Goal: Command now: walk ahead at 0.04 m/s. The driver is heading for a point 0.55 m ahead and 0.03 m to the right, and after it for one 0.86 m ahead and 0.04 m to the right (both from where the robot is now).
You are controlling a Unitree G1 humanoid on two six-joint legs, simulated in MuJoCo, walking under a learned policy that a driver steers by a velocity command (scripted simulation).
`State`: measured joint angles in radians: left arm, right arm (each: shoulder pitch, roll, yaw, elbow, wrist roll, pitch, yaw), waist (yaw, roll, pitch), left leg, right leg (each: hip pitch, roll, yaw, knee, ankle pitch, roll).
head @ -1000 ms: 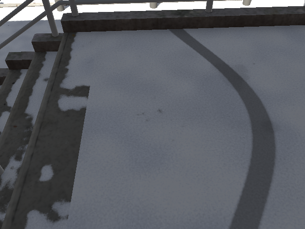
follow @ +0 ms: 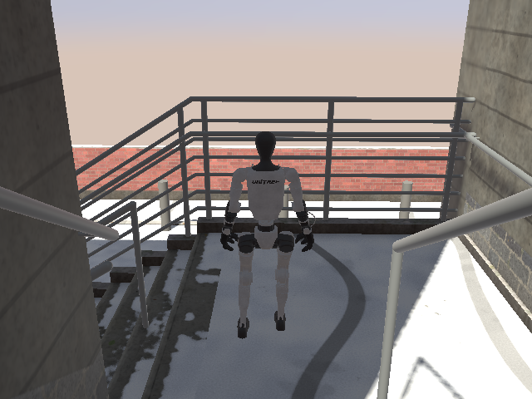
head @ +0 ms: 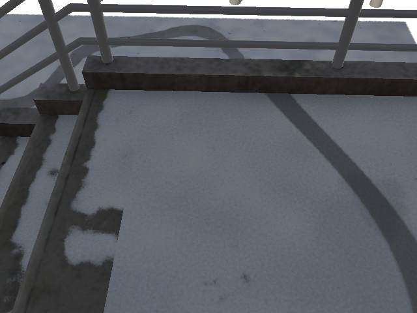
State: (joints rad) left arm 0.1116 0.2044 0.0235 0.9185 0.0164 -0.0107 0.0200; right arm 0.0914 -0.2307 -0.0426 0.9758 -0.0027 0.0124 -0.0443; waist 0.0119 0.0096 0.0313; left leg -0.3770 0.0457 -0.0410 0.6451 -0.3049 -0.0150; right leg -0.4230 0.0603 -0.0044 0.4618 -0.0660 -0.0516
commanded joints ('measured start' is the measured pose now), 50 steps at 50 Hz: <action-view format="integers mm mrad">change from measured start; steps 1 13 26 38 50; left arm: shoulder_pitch -35 8 17 -98 252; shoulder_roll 103 95 104 55 105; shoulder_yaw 21 41 42 40 37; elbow -52 25 77 -15 67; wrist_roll -11 -4 -15 41 10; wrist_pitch -5 -4 4 -74 -101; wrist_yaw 11 12 20 -77 -26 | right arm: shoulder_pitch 123 111 155 242 67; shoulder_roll -86 -81 -63 -149 -49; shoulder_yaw -18 -14 -14 -58 -29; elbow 1 22 36 28 -133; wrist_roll -30 -3 1 -49 -46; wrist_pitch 9 -53 -42 -103 -71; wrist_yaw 2 0 4 41 113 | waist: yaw -59 -9 -18 -34 -18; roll -92 17 -6 161 -85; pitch -112 -15 -63 70 59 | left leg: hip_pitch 234 0 70 175 -460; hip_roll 19 33 0 146 99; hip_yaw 5 -37 8 -129 24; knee -162 -276 -197 -518 544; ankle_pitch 70 -70 138 -230 178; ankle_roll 55 66 63 193 71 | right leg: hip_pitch -65 193 232 13 327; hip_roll -172 -86 -99 -72 -274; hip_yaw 196 52 56 -118 268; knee -191 -27 33 155 -396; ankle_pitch -488 -111 58 -264 -450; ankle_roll -33 13 -6 4 -115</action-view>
